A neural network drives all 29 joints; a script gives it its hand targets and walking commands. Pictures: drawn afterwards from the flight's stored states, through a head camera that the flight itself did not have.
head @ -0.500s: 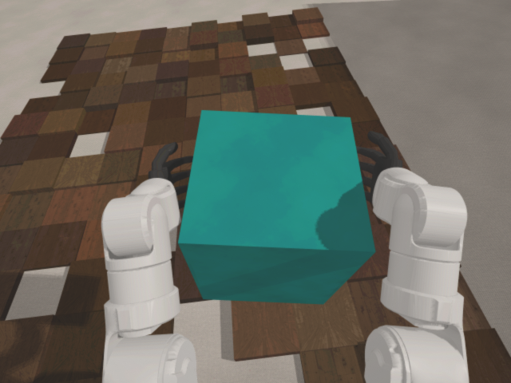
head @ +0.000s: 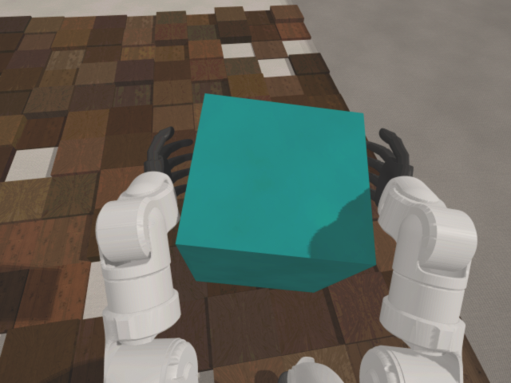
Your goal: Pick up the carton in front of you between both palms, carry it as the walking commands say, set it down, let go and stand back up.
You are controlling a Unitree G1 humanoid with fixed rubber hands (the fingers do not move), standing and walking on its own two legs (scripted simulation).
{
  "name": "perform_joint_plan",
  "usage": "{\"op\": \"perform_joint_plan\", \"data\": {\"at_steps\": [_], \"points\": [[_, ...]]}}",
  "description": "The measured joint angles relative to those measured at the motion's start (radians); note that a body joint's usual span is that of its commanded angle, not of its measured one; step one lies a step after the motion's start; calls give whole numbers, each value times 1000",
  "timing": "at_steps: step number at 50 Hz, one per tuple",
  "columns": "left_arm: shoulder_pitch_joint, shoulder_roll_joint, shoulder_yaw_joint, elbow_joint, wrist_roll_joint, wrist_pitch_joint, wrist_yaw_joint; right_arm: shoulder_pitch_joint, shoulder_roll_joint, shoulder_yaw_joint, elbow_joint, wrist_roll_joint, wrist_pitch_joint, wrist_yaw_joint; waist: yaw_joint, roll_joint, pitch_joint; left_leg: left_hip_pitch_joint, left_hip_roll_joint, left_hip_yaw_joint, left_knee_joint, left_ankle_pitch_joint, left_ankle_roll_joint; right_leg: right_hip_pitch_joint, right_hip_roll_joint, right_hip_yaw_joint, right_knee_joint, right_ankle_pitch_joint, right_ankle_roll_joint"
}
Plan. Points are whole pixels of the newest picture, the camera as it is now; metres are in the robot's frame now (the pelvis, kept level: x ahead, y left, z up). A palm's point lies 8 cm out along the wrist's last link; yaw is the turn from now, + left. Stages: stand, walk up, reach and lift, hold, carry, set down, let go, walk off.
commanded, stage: carry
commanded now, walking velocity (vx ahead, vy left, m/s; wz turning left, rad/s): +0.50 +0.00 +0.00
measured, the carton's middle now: (267, 208) +0.37 -0.01 +0.06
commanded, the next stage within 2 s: none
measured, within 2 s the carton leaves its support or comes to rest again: neither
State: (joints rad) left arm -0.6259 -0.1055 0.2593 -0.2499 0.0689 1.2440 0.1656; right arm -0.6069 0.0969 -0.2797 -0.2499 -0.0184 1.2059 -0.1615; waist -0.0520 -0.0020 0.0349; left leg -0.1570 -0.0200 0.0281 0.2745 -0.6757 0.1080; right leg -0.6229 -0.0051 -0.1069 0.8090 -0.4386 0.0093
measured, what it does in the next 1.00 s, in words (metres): walks ahead: right foot, then left foot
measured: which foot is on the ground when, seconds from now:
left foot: down 0.00-0.08, up 0.10-0.42, down 0.44-0.92, up 0.94-1.00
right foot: up 0.00-0.04, down 0.06-0.48, up 0.50-0.90, down 0.92-1.00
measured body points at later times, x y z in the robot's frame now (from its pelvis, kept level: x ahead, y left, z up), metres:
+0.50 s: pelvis +0.36 +0.03 +0.00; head +0.37 +0.03 +0.45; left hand +0.73 +0.16 +0.15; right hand +0.71 -0.14 +0.15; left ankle +0.47 +0.09 -0.71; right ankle +0.17 -0.08 -0.65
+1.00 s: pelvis +0.71 +0.02 +0.00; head +0.71 +0.02 +0.45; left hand +1.05 +0.17 +0.11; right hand +1.05 -0.14 +0.10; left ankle +0.54 +0.10 -0.62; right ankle +0.77 -0.06 -0.72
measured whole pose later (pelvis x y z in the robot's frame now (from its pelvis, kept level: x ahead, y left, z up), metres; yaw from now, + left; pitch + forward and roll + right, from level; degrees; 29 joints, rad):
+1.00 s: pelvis +0.71 +0.02 +0.00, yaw -1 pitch +4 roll -3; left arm -0.52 -0.13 0.18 0.02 0.12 1.13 0.16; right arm -0.47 0.05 -0.23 -0.04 -0.08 1.15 -0.12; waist 0.05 0.05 -0.09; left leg -0.35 -0.01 0.00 1.25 -0.36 0.02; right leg -0.47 0.04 -0.20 0.60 0.05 -0.20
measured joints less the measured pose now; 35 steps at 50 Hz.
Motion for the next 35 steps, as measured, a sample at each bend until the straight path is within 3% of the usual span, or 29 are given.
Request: {"op": "perform_joint_plan", "data": {"at_steps": [3,5,7,10,14,18,21,22,24,26,28,35], "points": [[1,-6,-14,17,12,4,0,12,-9,-4,3,1,10,4,46,7,-1,41,8,13,109,-4,-23,120,19,-93,-208,63,-23],[-4,-6,-27,47,18,5,1,16,-22,-3,13,-7,23,18,95,7,-3,-25,20,28,382,116,-44,196,21,-108,-239,185,-88],[7,8,-34,70,9,11,5,16,-22,7,41,-24,29,25,136,10,-24,-144,10,-8,680,151,-41,238,31,-104,-213,141,-137],[0,39,-35,123,-28,25,13,9,-3,3,73,-63,49,28,169,0,-53,-312,16,-10,879,220,-44,319,36,-88,-268,95,-141],[-47,65,-37,186,-61,22,21,-17,7,-18,86,-95,61,31,176,-4,-73,-466,51,2,804,317,-66,423,32,-71,-346,41,-116],[-87,66,-31,225,-59,13,22,-42,-7,-25,100,-102,67,33,157,0,-88,-502,60,36,507,431,-72,525,19,-47,-405,-9,-86],[-100,61,-18,236,-47,18,22,-57,-20,-20,128,-94,68,31,111,-1,-91,-451,32,91,333,562,-54,582,-6,-36,-355,-83,-42],[-96,60,-12,236,-41,22,21,-62,-24,-14,144,-88,67,29,87,6,-89,-405,22,110,276,606,-53,582,-14,-35,-276,-109,-25],[-87,64,-1,236,-28,21,13,-64,-18,3,176,-82,52,12,29,-25,-75,-383,-6,136,330,577,-17,497,-46,10,21,-53,-26],[-64,56,16,229,-16,20,5,-56,-15,10,198,-63,47,-2,-9,-15,-59,-361,-9,134,359,513,15,358,-8,88,341,-26,-43],[-42,34,30,214,4,21,2,-37,-16,13,204,-43,42,-10,-30,-5,-42,-318,-10,128,326,497,23,236,13,106,478,20,-57],[34,-15,38,144,40,-35,-14,18,-1,15,189,-17,-30,10,-29,-2,-23,-175,-2,121,208,560,15,-22,-14,82,273,113,-55]]}}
